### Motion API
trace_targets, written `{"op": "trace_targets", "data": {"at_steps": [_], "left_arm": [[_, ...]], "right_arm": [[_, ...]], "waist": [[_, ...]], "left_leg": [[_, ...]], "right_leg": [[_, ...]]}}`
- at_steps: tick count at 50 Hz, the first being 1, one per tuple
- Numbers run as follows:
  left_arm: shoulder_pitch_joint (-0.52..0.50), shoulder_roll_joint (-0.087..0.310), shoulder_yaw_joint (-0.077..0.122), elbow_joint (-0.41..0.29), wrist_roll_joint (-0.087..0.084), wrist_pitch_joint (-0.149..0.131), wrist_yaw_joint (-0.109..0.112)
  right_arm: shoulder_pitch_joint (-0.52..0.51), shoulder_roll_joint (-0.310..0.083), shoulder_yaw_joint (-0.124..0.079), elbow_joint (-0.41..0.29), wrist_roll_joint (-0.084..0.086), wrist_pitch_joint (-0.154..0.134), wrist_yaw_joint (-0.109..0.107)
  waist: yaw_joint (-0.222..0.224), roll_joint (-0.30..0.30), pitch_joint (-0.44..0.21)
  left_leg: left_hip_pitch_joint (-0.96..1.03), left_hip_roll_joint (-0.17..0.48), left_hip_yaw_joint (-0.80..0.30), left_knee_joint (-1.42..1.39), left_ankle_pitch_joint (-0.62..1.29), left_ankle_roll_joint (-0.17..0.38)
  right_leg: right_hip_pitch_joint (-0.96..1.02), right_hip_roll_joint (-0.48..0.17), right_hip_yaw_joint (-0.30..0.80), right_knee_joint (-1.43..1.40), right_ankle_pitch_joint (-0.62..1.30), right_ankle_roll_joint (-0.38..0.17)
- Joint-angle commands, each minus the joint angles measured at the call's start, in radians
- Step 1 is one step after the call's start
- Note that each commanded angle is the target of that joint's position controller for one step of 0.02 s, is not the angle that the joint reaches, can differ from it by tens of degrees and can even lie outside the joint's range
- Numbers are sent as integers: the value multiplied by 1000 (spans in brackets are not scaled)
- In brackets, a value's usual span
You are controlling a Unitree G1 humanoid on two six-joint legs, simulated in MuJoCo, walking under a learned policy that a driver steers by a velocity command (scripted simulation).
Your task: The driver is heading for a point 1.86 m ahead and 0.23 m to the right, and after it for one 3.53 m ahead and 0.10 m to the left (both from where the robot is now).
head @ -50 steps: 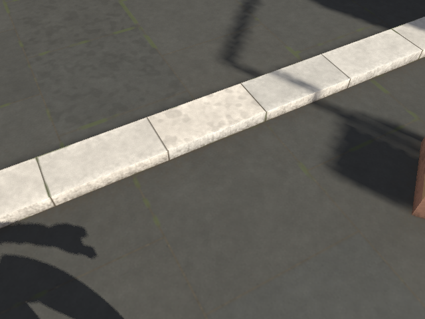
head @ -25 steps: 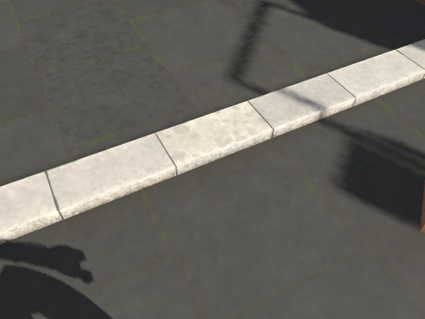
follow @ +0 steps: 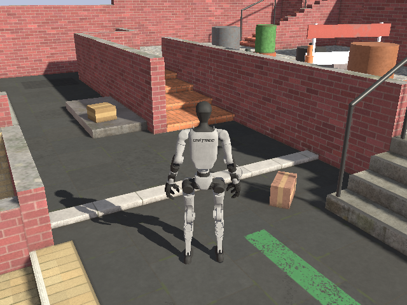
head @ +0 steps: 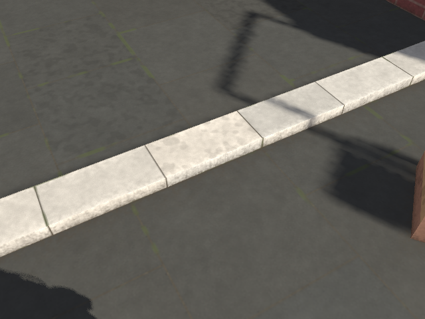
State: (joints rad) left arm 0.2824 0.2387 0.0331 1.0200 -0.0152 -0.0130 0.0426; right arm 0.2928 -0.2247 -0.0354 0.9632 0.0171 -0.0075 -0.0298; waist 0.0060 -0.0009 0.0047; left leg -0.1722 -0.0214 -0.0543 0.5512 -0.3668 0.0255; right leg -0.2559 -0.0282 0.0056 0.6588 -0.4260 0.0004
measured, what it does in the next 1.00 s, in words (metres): walks ahead: left foot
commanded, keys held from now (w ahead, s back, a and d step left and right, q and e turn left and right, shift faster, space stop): w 1.00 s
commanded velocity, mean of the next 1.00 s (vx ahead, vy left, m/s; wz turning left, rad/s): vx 0.43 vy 0.00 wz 0.00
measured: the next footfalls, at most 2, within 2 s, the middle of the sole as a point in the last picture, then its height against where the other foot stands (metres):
left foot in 0.56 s outside the picture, level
right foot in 1.08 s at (265, 269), level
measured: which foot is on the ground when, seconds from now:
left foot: down 0.00-0.08, up 0.10-0.54, down 0.56-1.00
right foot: down 0.00-0.56, up 0.58-1.00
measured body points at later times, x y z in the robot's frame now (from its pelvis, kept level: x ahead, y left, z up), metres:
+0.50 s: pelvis +0.19 -0.01 +0.00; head +0.23 -0.02 +0.45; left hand +0.07 +0.23 -0.13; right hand +0.44 -0.22 -0.09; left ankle +0.37 +0.11 -0.71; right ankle +0.00 -0.12 -0.73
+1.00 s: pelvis +0.48 +0.00 +0.01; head +0.50 -0.01 +0.46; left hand +0.68 +0.23 -0.09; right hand +0.44 -0.27 -0.13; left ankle +0.37 +0.10 -0.73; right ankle +0.67 -0.15 -0.70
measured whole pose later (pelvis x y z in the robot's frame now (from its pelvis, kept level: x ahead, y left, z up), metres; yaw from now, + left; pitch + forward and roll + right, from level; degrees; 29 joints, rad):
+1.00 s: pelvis +0.48 +0.00 +0.01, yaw +0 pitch +1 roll +3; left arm 0.04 0.25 0.03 0.82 -0.02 -0.09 -0.02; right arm 0.37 -0.26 -0.04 1.01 0.02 -0.09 0.00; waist -0.09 -0.04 0.02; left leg 0.04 -0.07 0.04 0.19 -0.26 0.03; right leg -0.62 -0.10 0.02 0.56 0.05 -0.01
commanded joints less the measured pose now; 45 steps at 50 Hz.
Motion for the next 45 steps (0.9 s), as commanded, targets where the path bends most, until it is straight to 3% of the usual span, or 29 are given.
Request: {"op": "trace_targets", "data": {"at_steps": [1,2,3,4,5,6,7,8,10,12,14,17,20,23,25,26,27,28,29,30,31,32,33,34,35,36,38,41,45], "left_arm": [[-62,57,8,-79,-18,-61,-23],[-26,55,8,-69,-21,-74,-33],[66,54,12,-29,-20,-84,-40],[160,73,24,19,-8,-86,-42],[284,148,45,47,1,-88,-41],[366,255,64,56,6,-97,-58],[274,181,38,33,16,-107,-59],[205,128,24,7,11,-112,-57],[154,112,16,-14,7,-109,-61],[202,63,-1,0,15,-94,-58],[240,75,-2,6,16,-82,-46],[231,113,1,-8,21,-71,-28],[263,136,8,1,11,-73,-21],[260,142,19,9,-2,-70,-19],[232,163,29,0,3,-62,-19],[217,174,34,-6,9,-53,-20],[202,166,31,-15,16,-43,-20],[197,144,19,-40,28,-42,-22],[339,-23,-25,-49,22,-61,-38],[267,54,-8,-42,-5,-93,-43],[155,125,14,-91,-38,-112,-45],[93,137,16,-106,-38,-121,-38],[68,131,25,-108,-24,-118,-31],[93,114,28,-105,-14,-105,-28],[113,88,27,-102,-10,-91,-28],[117,72,26,-104,-7,-80,-27],[56,76,28,-136,1,-68,-24],[-86,84,29,-189,12,-70,-26],[-241,63,15,-230,4,-82,-44]], "right_arm": [[9,-192,-43,-37,11,-34,1],[-35,-178,-39,-50,16,-38,3],[-98,-168,-35,-66,23,-35,6],[-129,-142,-29,-79,17,-36,7],[-148,-72,-9,-98,5,-44,9],[-160,-74,-13,-142,11,-63,3],[-141,-120,-23,-132,28,-77,6],[-112,-117,-23,-114,35,-88,17],[-127,-125,-32,-99,18,-98,26],[-154,-107,-35,-101,6,-97,40],[-200,-71,-27,-117,3,-89,50],[-341,-36,-8,-173,5,-87,55],[-425,-50,-1,-205,12,-88,65],[-456,-80,-5,-232,15,-93,76],[-398,-122,-22,-225,13,-98,79],[-305,-152,-38,-201,13,-97,74],[-133,-191,-63,-147,17,-93,66],[57,-243,-81,-103,7,-86,54],[153,-314,-94,-72,-7,-83,58],[114,-215,-65,-69,-3,-84,61],[6,-175,-51,-80,0,-89,60],[-87,-149,-42,-99,-4,-96,62],[-134,-122,-34,-103,-14,-103,67],[-154,-101,-27,-98,-25,-109,69],[-155,-92,-25,-89,-24,-110,72],[-141,-96,-24,-77,-19,-113,71],[-108,-127,-29,-54,-17,-117,61],[-51,-163,-34,-36,-16,-110,39],[32,-189,-36,-12,-3,-101,27]], "waist": [[-13,205,193],[19,189,184],[73,156,156],[102,89,118],[134,-130,55],[139,-337,37],[84,-195,89],[53,-132,137],[38,-84,137],[48,-109,98],[56,-99,87],[75,-81,120],[85,-101,151],[57,-100,160],[2,-115,92],[-50,-134,19],[-133,-128,-84],[-200,-65,-212],[-117,227,-394],[-144,190,-352],[-111,164,-162],[-73,64,-82],[-39,24,-32],[0,50,-30],[18,67,-24],[27,70,-11],[29,64,33],[-6,40,65],[-61,38,70]], "left_leg": [[-137,295,-443,-386,-450,212],[-145,276,-390,-357,-377,189],[-212,216,-289,-302,-294,146],[-279,136,-179,-177,-162,102],[-390,16,-4,145,-51,27],[-555,-60,28,395,-185,-2],[-619,7,-53,559,-177,13],[-655,51,-59,606,-72,34],[-669,108,-20,556,89,48],[-612,120,26,494,168,33],[-610,112,62,420,212,4],[-538,85,94,197,318,-24],[-451,59,110,61,395,-21],[-433,58,84,-13,388,18],[-325,25,98,-25,340,53],[-200,-7,119,-15,314,75],[13,-29,132,-26,317,105],[335,119,-42,4,258,162],[660,391,-570,-120,-38,343],[591,392,-731,-281,-122,320],[429,361,-570,-304,-69,267],[261,327,-429,-327,68,240],[131,288,-320,-351,187,222],[52,250,-241,-377,237,208],[6,232,-203,-400,251,210],[-32,224,-170,-421,270,218],[-76,223,-128,-459,289,232],[-40,214,-89,-477,314,224],[3,188,-19,-468,334,185]], "right_leg": [[-178,0,-12,106,-64,-59],[-117,-6,-16,4,-62,-82],[61,12,-42,-156,33,-95],[222,27,-22,-209,135,-80],[359,-143,256,-348,15,-126],[420,-346,681,-504,-82,-258],[370,-378,708,-513,-118,-280],[348,-337,588,-508,-85,-250],[357,-262,392,-520,102,-185],[361,-197,240,-515,357,-155],[360,-178,167,-513,505,-164],[261,-156,105,-553,504,-165],[221,-172,83,-586,471,-174],[303,-216,70,-554,556,-162],[363,-231,52,-448,838,-142],[372,-223,35,-331,1026,-129],[321,-183,6,-134,1109,-103],[89,-142,-2,153,867,-78],[-285,67,7,555,113,-12],[-393,68,147,697,-118,-35],[-473,12,124,727,-51,-55],[-430,-45,102,682,48,-61],[-383,-81,85,623,108,-57],[-310,-112,93,579,145,-54],[-274,-120,89,550,153,-49],[-265,-126,78,522,153,-42],[-314,-140,62,441,198,-19],[-405,-142,50,239,367,8],[-343,-86,-3,-15,535,11]]}}
Velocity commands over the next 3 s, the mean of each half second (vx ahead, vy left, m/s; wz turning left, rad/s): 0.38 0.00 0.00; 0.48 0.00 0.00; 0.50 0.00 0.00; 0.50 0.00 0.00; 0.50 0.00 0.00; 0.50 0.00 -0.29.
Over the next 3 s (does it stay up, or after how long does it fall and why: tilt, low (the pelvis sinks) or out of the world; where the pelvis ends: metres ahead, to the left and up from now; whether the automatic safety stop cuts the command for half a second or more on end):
stays up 1.59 0.07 0.01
